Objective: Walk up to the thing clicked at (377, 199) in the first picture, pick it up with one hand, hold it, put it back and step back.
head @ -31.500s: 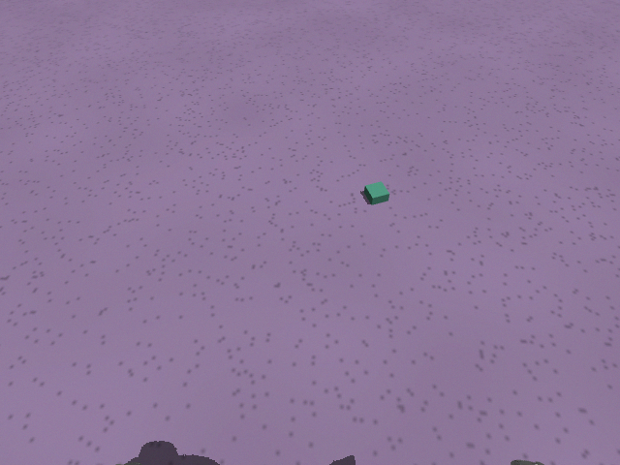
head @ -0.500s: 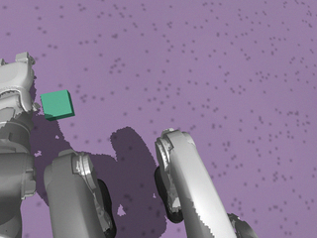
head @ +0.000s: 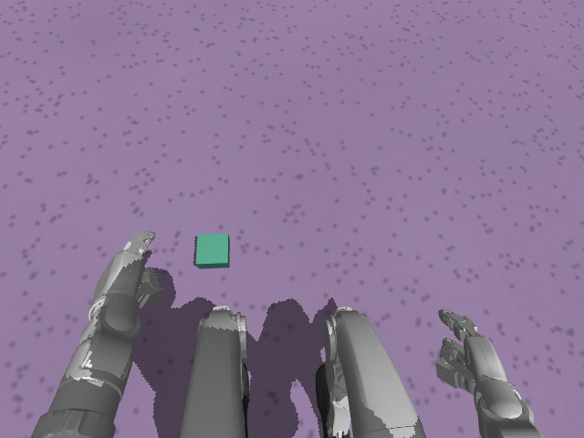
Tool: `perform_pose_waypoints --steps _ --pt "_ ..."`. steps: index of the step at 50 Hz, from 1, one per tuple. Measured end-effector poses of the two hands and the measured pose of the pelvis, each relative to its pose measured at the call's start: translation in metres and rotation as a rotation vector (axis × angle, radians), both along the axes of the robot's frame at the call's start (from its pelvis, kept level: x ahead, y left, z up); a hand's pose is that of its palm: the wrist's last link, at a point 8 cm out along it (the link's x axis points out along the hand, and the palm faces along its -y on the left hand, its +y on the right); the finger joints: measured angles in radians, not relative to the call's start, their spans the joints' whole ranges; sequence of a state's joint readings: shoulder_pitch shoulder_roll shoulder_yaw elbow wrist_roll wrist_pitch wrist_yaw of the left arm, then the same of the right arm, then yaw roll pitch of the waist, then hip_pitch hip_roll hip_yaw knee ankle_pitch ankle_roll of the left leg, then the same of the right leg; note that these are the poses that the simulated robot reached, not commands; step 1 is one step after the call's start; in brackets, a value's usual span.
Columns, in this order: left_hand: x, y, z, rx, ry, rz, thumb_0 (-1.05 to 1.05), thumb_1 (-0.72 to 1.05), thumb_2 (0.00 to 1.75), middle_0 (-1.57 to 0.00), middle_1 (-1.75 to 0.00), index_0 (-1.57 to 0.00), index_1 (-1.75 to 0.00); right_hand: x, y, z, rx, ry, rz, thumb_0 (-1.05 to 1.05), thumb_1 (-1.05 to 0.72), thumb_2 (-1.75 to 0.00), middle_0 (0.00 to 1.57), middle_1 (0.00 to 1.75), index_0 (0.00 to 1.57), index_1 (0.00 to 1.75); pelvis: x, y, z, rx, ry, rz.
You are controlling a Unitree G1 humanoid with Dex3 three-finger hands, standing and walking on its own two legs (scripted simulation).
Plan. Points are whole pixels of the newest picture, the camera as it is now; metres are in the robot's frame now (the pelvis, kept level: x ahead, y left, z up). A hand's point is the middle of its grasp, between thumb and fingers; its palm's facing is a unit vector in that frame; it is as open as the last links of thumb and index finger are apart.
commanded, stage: home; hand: left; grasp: from above
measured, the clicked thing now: (213, 251) +0.51 +0.19 -0.52
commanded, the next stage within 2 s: none
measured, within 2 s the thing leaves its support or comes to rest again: neither
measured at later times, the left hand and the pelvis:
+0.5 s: hand (100, 319) +0.25 +0.20 +0.09, palm faces +0.11 -0.97 -0.23, open 7.4 cm; pelvis +0.07 +0.01 +0.16, yaw +3 degrees
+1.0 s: hand (83, 339) +0.22 +0.19 +0.13, palm faces +0.12 -0.97 -0.20, open 7.4 cm; pelvis +0.08 +0.00 +0.18, yaw +5 degrees
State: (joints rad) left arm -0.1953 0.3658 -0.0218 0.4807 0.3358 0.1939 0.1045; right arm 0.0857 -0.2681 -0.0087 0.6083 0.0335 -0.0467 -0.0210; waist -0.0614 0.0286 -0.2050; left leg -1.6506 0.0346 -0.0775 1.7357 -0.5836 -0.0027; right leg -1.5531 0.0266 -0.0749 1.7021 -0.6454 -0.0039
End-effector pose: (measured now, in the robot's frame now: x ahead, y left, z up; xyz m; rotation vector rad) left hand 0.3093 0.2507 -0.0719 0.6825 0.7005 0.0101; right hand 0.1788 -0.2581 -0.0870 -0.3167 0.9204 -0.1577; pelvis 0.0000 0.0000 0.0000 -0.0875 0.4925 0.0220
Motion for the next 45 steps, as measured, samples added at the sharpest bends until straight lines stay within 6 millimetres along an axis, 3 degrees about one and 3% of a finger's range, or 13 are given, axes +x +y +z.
perform_pose_waypoints --steps 7,14,22,28,35,45 --pt "-0.036 -0.003 0.051 -0.179 0.029 0.163 0.01 0.9 0.89 -0.21 -0.3 -0.21 -0.3 0.025 0.023 0.056 0.037 -0.106 0.019 0.01 -0.91 -0.9 0.2 0.3 0.21 0.3 0.012 0.0 0.049 0.01 -0.066 0.018" --pt "-0.058 -0.006 0.108 -0.305 0.057 0.291 0.01 0.9 0.89 -0.2 -0.3 -0.21 -0.3 0.029 0.04 0.106 0.061 -0.137 0.004 0.01 -0.9 -0.9 0.2 0.3 0.21 0.3 0.031 0.002 0.099 0.02 -0.132 0.034" --pt "-0.077 -0.006 0.171 -0.385 0.061 0.376 0.01 0.91 0.89 -0.2 -0.29 -0.21 -0.3 0.029 0.041 0.156 0.041 -0.171 -0.033 0.01 -0.9 -0.9 0.2 0.3 0.21 0.3 0.057 0.005 0.146 0.03 -0.209 0.045" --pt "-0.089 -0.005 0.21 -0.395 0.042 0.38 0.01 0.91 0.89 -0.2 -0.29 -0.21 -0.3 0.04 0.037 0.186 0.02 -0.237 -0.048 0.01 -0.9 -0.9 0.2 0.3 0.21 0.3 0.073 0.008 0.168 0.038 -0.257 0.048" --pt "-0.099 -0.004 0.23 -0.402 0.033 0.383 0.01 0.91 0.89 -0.2 -0.29 -0.21 -0.3 0.063 0.036 0.206 0.014 -0.324 -0.018 0.01 -0.9 -0.9 0.2 0.3 0.21 0.3 0.082 0.008 0.177 0.046 -0.293 0.057" --pt "-0.105 -0.008 0.225 -0.417 0.047 0.394 0.01 0.91 0.89 -0.2 -0.3 -0.21 -0.3 0.079 0.037 0.214 0.012 -0.371 0.039 0.01 -0.9 -0.9 0.2 0.3 0.21 0.3 0.08 0.004 0.177 0.052 -0.312 0.066"
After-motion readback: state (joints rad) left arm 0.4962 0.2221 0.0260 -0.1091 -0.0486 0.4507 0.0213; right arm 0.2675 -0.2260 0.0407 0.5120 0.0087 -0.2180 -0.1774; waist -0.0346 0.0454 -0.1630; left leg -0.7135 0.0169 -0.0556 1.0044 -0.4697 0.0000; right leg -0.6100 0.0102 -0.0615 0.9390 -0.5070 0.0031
